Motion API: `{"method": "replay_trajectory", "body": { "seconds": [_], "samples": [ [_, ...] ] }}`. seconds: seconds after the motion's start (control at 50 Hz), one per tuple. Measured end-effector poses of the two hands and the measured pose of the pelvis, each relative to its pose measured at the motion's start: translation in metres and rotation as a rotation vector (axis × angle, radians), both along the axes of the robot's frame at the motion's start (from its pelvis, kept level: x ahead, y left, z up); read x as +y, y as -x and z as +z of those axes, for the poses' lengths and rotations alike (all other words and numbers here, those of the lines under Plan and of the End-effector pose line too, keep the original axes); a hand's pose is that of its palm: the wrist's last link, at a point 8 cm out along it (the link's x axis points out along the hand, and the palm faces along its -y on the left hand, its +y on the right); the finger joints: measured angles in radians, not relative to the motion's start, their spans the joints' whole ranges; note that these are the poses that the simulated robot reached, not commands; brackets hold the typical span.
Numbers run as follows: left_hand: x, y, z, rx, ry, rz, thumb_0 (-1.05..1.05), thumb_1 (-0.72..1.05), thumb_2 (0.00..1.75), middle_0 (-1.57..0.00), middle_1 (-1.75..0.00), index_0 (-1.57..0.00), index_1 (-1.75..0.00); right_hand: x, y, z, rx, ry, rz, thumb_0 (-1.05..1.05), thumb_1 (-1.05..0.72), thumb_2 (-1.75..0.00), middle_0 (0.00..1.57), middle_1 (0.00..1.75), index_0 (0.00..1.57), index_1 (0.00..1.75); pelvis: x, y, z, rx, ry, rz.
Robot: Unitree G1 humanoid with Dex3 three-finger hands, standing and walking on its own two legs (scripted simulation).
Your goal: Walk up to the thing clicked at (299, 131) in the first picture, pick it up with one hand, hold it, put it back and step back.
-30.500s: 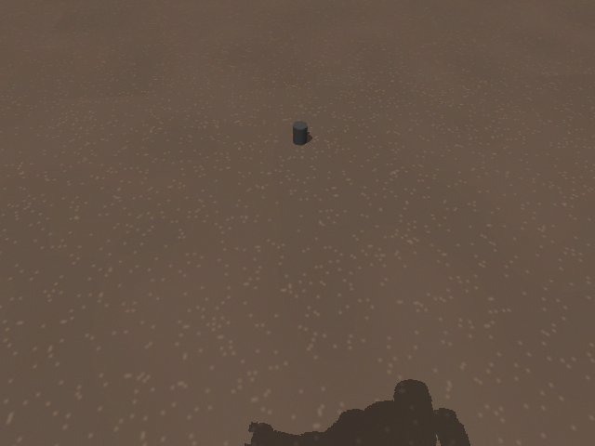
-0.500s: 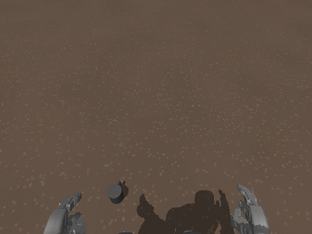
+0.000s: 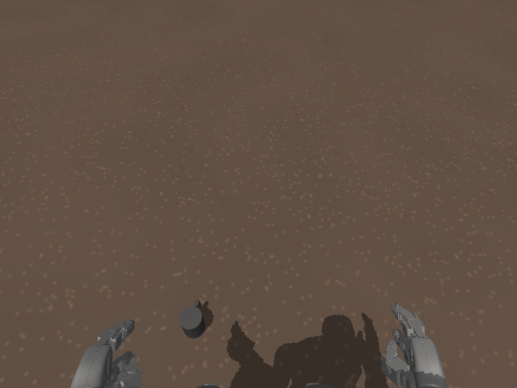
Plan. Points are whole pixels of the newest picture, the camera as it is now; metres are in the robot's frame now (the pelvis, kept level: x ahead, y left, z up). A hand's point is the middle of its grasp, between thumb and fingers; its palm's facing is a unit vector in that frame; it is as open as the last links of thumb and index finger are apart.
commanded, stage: stand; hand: left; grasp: from above
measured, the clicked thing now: (194, 317) +0.45 +0.20 -0.66
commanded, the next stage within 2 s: none
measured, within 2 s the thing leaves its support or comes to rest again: neither
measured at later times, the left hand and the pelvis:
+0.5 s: hand out of the picture +0.07 +0.24 -0.11, palm faces +0.04 -0.95 -0.32, open 7.4 cm; pelvis -0.01 +0.01 +0.04, yaw +0 degrees
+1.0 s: hand out of the picture +0.03 +0.23 -0.10, palm faces +0.03 -0.94 -0.33, open 7.4 cm; pelvis -0.01 +0.00 +0.07, yaw +0 degrees
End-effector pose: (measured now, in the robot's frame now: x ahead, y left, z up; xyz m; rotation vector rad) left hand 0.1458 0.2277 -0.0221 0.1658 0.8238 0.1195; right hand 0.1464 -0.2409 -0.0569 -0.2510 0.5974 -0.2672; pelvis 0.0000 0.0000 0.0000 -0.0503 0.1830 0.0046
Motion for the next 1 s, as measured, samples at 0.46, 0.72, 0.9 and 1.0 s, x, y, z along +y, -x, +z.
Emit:
{"method": "replay_trajectory", "body": {
  "seconds": [0.46, 0.72, 0.9, 1.0],
  "samples": [
    [0.057, 0.077, -0.053, 0.299, -0.119, 0.075, 0.01, 0.90, 0.90, -0.21, -0.29, -0.20, -0.30, -0.029, 0.067, -0.012, 0.517, -0.006, 0.015, 0.01, -0.90, -0.89, 0.21, 0.30, 0.20, 0.30, 0.009, 0.005, 0.041, -0.198, -0.041, -0.009],
    [0.056, 0.114, -0.046, 0.417, -0.100, 0.112, 0.00, 0.90, 0.90, -0.21, -0.30, -0.20, -0.30, -0.018, 0.091, -0.010, 0.591, -0.062, -0.011, 0.01, -0.90, -0.89, 0.21, 0.30, 0.20, 0.30, 0.010, 0.011, 0.060, -0.245, -0.051, -0.007],
    [0.054, 0.124, -0.039, 0.446, -0.120, 0.114, 0.00, 0.90, 0.90, -0.21, -0.30, -0.20, -0.30, -0.030, 0.101, -0.010, 0.624, -0.074, -0.026, 0.01, -0.90, -0.89, 0.21, 0.30, 0.20, 0.30, 0.002, 0.015, 0.064, -0.250, -0.052, -0.002],
    [0.051, 0.125, -0.038, 0.459, -0.123, 0.117, 0.00, 0.90, 0.90, -0.21, -0.30, -0.20, -0.30, -0.040, 0.105, -0.009, 0.640, -0.067, -0.036, 0.01, -0.90, -0.89, 0.21, 0.30, 0.20, 0.30, -0.003, 0.014, 0.065, -0.251, -0.050, -0.002]
  ]
}}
